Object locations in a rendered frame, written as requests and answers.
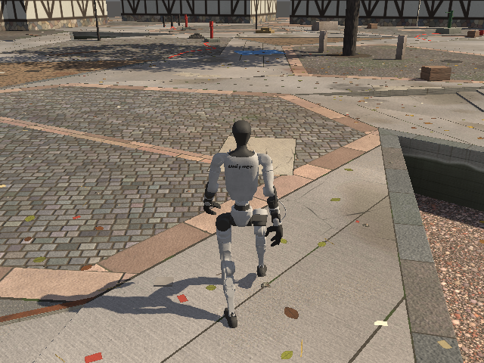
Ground robot left upper arm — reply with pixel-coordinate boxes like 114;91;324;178
207;153;226;193

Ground robot left forearm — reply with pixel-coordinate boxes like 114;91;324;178
203;182;215;206

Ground robot torso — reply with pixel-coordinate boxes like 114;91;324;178
224;149;260;227

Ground robot left hand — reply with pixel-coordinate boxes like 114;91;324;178
203;202;221;215

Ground robot right upper arm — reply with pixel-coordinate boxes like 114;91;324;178
257;153;275;197

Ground robot right forearm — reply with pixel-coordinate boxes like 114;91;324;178
267;186;282;226

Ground robot right hand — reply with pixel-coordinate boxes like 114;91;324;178
265;225;283;247

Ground left robot foot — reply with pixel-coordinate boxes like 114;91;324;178
224;308;237;328

